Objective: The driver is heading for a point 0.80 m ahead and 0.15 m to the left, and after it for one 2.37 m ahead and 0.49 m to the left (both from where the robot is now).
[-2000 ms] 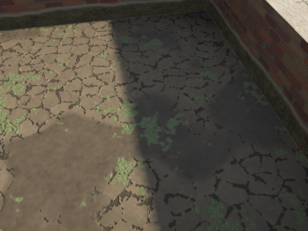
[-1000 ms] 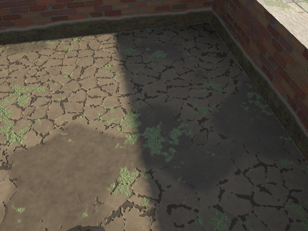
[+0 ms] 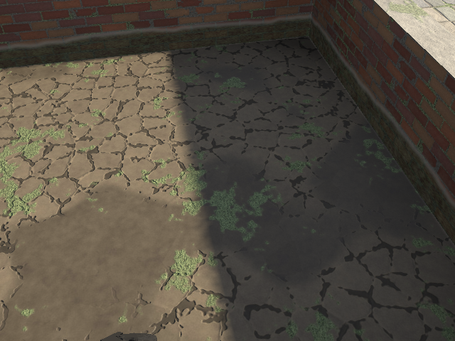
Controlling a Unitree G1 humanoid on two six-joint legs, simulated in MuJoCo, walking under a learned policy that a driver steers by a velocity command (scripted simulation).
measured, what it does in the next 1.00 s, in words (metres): stands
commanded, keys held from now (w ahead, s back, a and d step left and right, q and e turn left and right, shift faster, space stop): w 1.00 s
